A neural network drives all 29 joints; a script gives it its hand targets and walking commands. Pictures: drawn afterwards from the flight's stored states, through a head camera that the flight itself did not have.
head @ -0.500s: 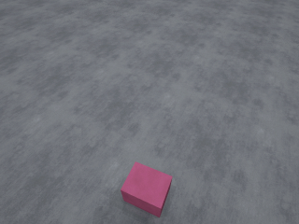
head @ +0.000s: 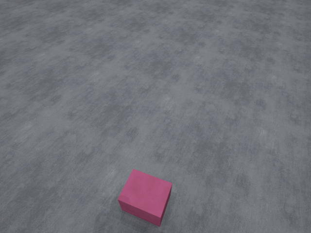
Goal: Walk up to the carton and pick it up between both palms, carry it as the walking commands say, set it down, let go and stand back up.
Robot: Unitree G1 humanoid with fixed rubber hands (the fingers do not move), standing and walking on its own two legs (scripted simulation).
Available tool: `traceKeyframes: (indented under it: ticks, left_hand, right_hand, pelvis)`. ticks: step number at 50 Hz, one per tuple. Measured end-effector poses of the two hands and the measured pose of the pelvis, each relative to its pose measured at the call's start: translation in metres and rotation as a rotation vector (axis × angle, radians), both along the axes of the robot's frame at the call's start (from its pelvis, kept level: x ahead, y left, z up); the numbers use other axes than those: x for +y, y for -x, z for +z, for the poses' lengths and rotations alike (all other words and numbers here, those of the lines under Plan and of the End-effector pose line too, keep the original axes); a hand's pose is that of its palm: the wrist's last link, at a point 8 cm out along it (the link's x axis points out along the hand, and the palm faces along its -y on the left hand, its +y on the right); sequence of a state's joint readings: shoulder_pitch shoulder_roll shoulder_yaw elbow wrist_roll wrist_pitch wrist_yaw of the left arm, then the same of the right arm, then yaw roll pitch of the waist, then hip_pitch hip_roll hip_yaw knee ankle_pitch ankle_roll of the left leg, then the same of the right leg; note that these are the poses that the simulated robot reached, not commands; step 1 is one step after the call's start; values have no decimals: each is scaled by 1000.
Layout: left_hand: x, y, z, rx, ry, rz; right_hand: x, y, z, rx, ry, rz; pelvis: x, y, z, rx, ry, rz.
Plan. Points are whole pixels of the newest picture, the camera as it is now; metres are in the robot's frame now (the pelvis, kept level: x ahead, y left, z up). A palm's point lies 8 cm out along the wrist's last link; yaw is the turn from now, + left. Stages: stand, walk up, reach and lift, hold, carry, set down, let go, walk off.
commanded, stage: walk up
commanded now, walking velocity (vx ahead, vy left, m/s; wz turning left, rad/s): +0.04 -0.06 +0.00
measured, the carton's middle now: (146, 197) +0.47 +0.07 -0.68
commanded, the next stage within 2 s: none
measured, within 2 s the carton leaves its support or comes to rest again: neither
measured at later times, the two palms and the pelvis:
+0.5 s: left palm out of the picture -0.06 +0.22 -0.16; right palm out of the picture -0.01 -0.24 -0.13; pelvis -0.02 -0.01 -0.01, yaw +2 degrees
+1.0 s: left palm out of the picture +0.03 +0.13 -0.12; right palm out of the picture +0.02 -0.32 -0.15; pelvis +0.03 -0.09 +0.01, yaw +2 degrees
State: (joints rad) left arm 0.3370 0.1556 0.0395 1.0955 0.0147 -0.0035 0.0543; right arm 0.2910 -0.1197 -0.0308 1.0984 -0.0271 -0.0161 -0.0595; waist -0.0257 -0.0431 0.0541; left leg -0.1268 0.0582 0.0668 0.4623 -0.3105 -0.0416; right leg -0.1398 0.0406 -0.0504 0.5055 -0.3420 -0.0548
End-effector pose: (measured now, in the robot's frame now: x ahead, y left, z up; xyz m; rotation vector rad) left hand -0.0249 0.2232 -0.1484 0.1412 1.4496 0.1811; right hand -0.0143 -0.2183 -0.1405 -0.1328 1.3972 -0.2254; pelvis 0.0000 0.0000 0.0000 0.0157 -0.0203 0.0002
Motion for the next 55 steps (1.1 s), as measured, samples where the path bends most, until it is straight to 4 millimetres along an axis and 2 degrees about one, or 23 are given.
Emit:
traceKeyframes:
  ticks: [4,8,11,15,19,22,25,30,33,37,40,43,48,52,55]
  left_hand:
    - [-2,-11,5,-29,-31,-14]
    - [-11,-12,13,-79,-37,1]
    - [-24,3,16,-71,-14,27]
    - [-36,31,11,0,17,47]
    - [-30,50,-4,51,37,54]
    - [-15,52,-18,61,41,55]
    - [2,33,-16,23,18,24]
    - [14,-19,8,-108,-17,-35]
    - [5,-45,20,-163,-12,-54]
    - [-25,-71,24,-205,-15,-68]
    - [-51,-79,17,-218,-37,-58]
    - [-76,-74,22,-210,-43,-27]
    - [-94,-57,28,-146,-41,-10]
    - [-100,-50,22,-129,-21,14]
    - [-94,-44,18,-117,-27,42]
  right_hand:
    - [-13,22,-4,64,-1,-14]
    - [-15,28,-9,109,-36,0]
    - [-13,19,-10,106,-57,27]
    - [-7,-4,-9,37,-58,60]
    - [-9,-23,-5,-18,-5,92]
    - [-13,-26,-1,-31,51,103]
    - [-23,-9,8,-23,94,63]
    - [-38,36,19,51,87,-1]
    - [-44,57,19,98,49,-28]
    - [-53,62,7,123,-20,-44]
    - [-67,55,-12,139,-65,-32]
    - [-79,32,-15,136,-85,-1]
    - [-97,-22,-8,61,-74,31]
    - [-104,-45,-5,44,-44,53]
    - [-107,-60,-2,42,-15,82]
  pelvis:
    - [-10,2,-1,3,1,0]
    - [-14,3,1,-12,8,23]
    - [-13,3,5,-19,3,28]
    - [-11,9,4,-23,14,37]
    - [-9,16,-3,-20,37,57]
    - [-8,21,-10,-8,33,56]
    - [-9,24,-7,4,36,32]
    - [-15,20,6,10,53,23]
    - [-25,12,10,17,54,16]
    - [-48,-1,7,29,26,6]
    - [-69,-10,-6,16,2,1]
    - [-81,-20,-2,6,-2,38]
    - [-92,-29,7,15,-11,28]
    - [-94,-32,7,14,0,45]
    - [-90,-32,5,16,3,53]
